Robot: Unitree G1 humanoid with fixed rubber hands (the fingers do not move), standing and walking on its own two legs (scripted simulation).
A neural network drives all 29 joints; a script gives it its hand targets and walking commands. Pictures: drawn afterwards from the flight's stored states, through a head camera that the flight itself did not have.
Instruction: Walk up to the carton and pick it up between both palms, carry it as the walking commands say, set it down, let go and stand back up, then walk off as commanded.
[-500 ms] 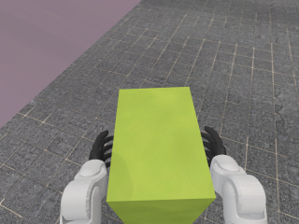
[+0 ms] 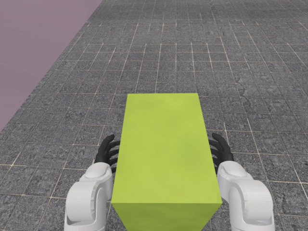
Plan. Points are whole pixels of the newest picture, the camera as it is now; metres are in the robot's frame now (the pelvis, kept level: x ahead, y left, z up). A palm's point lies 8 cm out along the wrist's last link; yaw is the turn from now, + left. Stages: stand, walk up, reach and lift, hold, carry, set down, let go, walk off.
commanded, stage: carry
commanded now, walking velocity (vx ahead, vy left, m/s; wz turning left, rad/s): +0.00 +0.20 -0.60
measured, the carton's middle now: (162, 168) +0.30 -0.01 +0.00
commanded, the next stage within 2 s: none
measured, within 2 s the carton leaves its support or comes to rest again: neither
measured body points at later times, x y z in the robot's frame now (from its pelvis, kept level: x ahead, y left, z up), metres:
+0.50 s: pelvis -0.03 +0.10 +0.01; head -0.02 +0.11 +0.46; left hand +0.27 +0.18 +0.09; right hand +0.21 -0.08 +0.09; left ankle +0.02 +0.22 -0.73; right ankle -0.06 +0.02 -0.72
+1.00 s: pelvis -0.06 +0.12 +0.00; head -0.08 +0.12 +0.45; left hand +0.23 +0.20 +0.09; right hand +0.17 -0.07 +0.09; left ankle +0.02 +0.22 -0.73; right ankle -0.05 +0.02 -0.73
